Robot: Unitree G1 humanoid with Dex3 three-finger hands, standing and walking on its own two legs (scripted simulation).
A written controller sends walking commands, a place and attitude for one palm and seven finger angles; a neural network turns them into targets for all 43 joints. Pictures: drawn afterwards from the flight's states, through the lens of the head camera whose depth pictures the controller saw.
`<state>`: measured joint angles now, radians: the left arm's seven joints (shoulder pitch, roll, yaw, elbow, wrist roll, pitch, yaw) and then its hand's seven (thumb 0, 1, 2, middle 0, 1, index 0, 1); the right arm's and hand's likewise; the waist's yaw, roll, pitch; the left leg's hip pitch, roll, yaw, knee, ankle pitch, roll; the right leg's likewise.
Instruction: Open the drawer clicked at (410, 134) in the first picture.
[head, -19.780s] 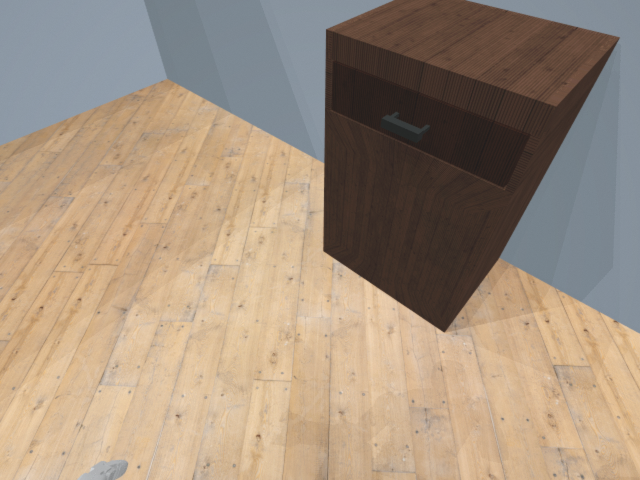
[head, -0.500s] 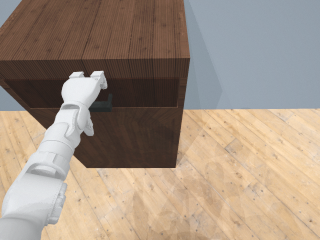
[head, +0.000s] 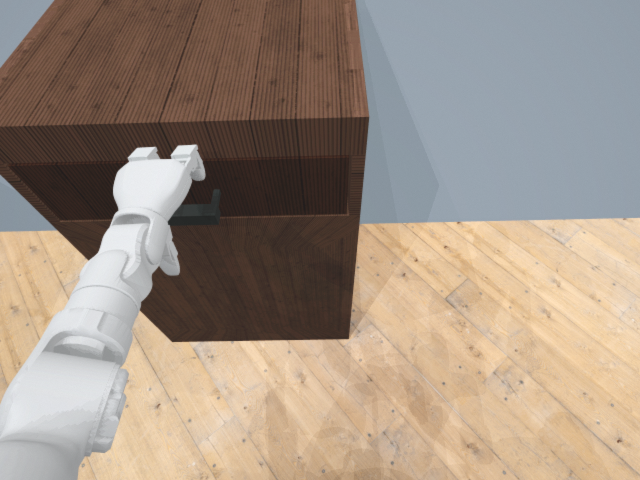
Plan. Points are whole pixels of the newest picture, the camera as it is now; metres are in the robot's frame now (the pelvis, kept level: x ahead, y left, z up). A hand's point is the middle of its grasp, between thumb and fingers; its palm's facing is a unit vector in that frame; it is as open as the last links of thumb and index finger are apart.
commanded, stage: re-aim the fingers above the handle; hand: left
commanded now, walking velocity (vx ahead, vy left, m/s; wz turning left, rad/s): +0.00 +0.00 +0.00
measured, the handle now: (187, 205) +0.53 +0.21 -0.02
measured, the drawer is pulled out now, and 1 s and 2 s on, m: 0.00 0.00 0.00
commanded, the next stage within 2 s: lower the fingers behind the handle in 1.46 s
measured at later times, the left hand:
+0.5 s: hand (165, 208) +0.47 +0.21 +0.04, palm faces -0.05 -0.03 -1.00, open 13.8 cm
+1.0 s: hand (165, 207) +0.48 +0.21 +0.04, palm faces -0.05 -0.04 -1.00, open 13.8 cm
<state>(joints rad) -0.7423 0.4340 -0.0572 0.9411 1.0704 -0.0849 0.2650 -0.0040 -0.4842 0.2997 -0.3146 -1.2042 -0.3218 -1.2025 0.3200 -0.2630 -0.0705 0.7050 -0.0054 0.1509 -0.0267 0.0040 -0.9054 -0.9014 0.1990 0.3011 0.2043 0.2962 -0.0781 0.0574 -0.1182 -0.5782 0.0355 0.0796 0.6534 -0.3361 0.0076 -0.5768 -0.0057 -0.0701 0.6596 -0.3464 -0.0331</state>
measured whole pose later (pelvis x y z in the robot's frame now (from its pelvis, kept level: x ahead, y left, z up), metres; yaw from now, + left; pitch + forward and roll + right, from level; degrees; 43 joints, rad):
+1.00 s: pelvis +0.00 +0.02 +0.00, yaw -1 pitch +17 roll -1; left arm -0.82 0.44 -0.07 1.00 1.07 -0.06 0.26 0.00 -0.48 0.30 -0.31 -1.20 -0.32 -1.20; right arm 0.34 -0.25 -0.06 0.71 -0.01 0.13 -0.02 0.00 -0.90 -0.90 0.20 0.30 0.21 0.30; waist -0.10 0.05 -0.12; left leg -0.65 0.03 0.09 0.70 -0.36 0.03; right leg -0.63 -0.01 -0.06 0.67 -0.34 -0.01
